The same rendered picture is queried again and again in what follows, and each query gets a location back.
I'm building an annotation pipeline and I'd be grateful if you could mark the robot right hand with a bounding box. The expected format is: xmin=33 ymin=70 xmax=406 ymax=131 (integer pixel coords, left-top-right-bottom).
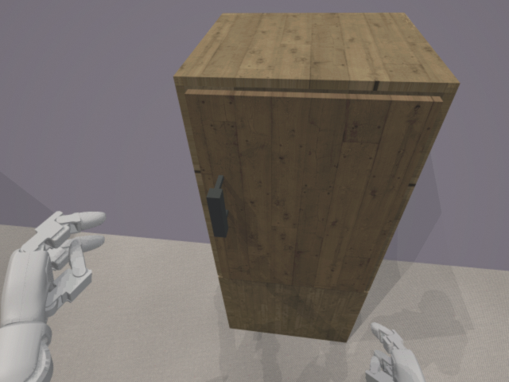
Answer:
xmin=365 ymin=322 xmax=425 ymax=382

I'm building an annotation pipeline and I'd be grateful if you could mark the handle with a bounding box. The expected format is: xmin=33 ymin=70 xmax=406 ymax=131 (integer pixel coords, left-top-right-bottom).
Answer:
xmin=206 ymin=175 xmax=228 ymax=238

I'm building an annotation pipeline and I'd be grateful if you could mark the robot left hand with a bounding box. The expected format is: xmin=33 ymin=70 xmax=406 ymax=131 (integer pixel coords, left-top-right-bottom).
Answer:
xmin=1 ymin=211 xmax=106 ymax=328

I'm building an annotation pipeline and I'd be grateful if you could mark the robot left forearm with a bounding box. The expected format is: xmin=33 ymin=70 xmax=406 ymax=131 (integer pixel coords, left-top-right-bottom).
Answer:
xmin=0 ymin=322 xmax=53 ymax=382

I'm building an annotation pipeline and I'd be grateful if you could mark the cupboard door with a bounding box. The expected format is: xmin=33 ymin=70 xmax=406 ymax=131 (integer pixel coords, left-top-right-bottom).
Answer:
xmin=185 ymin=89 xmax=443 ymax=292

